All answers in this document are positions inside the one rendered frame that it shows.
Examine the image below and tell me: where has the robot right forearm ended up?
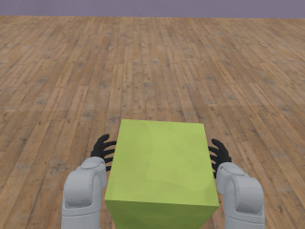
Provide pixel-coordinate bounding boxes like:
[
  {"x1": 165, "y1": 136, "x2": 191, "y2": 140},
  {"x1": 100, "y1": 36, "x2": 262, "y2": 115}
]
[{"x1": 216, "y1": 162, "x2": 265, "y2": 229}]

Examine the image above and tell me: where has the left robot hand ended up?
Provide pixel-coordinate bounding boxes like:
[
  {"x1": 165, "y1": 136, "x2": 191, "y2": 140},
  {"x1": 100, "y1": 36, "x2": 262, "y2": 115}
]
[{"x1": 91, "y1": 134, "x2": 117, "y2": 172}]

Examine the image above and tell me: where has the robot left forearm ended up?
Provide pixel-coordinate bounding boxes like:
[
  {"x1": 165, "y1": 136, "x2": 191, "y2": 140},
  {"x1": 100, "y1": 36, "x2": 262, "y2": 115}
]
[{"x1": 61, "y1": 156, "x2": 107, "y2": 229}]

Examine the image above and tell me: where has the carton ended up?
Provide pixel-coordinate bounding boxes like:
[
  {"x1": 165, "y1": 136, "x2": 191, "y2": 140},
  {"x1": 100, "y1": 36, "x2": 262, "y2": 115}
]
[{"x1": 104, "y1": 119, "x2": 220, "y2": 229}]

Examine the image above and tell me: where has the right robot hand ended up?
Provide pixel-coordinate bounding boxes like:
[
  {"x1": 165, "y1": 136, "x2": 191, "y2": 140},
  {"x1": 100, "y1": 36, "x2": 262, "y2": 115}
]
[{"x1": 208, "y1": 138, "x2": 232, "y2": 179}]

